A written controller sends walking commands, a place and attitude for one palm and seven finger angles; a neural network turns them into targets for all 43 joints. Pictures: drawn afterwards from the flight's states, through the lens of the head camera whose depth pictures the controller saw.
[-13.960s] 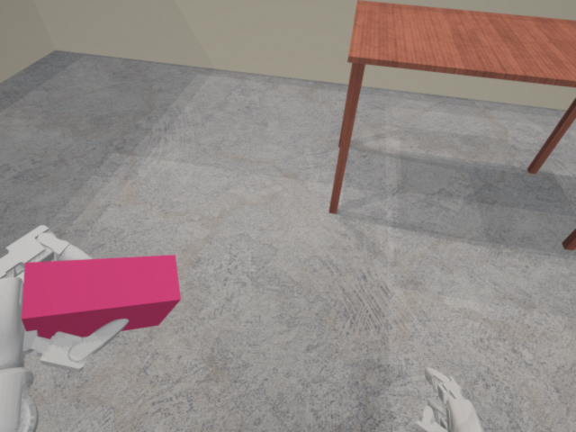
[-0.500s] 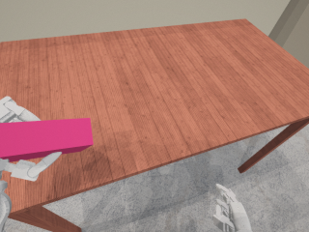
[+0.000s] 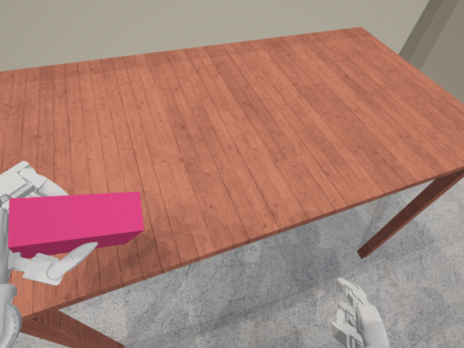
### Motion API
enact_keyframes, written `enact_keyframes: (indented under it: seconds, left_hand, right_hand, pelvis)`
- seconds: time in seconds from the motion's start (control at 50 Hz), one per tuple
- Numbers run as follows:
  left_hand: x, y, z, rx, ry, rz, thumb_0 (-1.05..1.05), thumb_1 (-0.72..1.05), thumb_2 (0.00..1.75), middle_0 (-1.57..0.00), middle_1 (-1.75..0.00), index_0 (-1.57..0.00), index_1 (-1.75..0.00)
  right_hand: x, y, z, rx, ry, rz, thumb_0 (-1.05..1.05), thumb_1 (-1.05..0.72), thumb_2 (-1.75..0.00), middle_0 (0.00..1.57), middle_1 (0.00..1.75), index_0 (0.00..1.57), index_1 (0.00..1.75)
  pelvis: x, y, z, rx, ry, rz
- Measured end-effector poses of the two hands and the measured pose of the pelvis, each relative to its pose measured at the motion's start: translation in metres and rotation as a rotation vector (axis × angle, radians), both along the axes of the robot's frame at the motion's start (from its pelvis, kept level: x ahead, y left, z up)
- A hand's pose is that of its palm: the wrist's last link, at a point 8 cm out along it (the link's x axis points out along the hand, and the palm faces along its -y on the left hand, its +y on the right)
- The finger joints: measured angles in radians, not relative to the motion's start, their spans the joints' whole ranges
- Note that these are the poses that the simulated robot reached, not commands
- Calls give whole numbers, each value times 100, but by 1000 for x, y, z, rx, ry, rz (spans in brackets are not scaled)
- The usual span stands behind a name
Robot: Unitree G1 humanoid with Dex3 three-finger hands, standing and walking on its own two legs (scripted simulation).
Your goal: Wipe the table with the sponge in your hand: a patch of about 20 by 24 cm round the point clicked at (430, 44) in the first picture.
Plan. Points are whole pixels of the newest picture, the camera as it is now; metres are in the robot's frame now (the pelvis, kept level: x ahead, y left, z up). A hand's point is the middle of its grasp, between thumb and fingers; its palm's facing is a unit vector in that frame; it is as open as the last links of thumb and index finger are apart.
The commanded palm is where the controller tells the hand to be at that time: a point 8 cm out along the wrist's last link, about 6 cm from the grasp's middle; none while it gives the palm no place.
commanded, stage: look again from close up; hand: left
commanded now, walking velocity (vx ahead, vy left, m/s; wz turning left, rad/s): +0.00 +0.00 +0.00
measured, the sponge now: (98, 223) +0.24 +0.21 +0.13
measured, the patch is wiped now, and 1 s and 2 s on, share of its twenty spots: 0.00 0.00 0.00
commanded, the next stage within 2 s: come to a stop and stand still in 0.02 s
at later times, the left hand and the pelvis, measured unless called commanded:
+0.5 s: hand (29, 206) +0.23 +0.27 +0.18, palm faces +0.47 -0.78 -0.41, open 9.2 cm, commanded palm +0.15 +0.26 +0.17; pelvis -0.02 -0.02 +0.00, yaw +0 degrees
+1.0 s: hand (58, 230) +0.21 +0.24 +0.16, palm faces +0.39 -0.85 -0.34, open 9.2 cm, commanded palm +0.15 +0.27 +0.17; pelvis -0.01 -0.01 +0.00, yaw +0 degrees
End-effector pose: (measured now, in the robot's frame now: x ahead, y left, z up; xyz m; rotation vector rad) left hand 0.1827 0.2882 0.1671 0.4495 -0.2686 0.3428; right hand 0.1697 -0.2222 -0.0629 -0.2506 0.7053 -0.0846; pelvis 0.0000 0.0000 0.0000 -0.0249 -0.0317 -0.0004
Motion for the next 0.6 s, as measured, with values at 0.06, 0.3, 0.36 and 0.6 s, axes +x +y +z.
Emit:
enact_keyframes:
  seconds: [0.06, 0.3, 0.36, 0.6]
  left_hand:
    - [-2, -4, -1, -2, 15, 3, -1, -42, 105, -82, -140, -82, -140]
    - [-9, -18, 2, 5, 27, 1, -1, -42, 105, -82, -140, -82, -140]
    - [-10, -19, 1, 5, 32, 5, -1, -43, 105, -82, -140, -82, -140]
    - [-10, -16, 8, 13, -32, -30, -1, -42, 105, -82, -141, -82, -141]
  right_hand:
    - [-5, -4, -2, 5, 7, -8, 2, -91, -90, 20, 30, 21, 30]
    - [-13, -18, -5, 12, 5, -23, 2, -91, -90, 20, 30, 21, 30]
    - [-13, -20, -5, 10, 1, -27, 2, -91, -90, 20, 30, 21, 30]
    - [-23, -14, -1, 40, -70, -4, 2, -91, -90, 20, 30, 21, 30]
  pelvis:
    - [-2, -3, 0, 2, -2, 0]
    - [-7, -14, 0, 4, -4, 0]
    - [-7, -15, 0, 4, -4, -1]
    - [-17, -9, -2, 14, -12, -16]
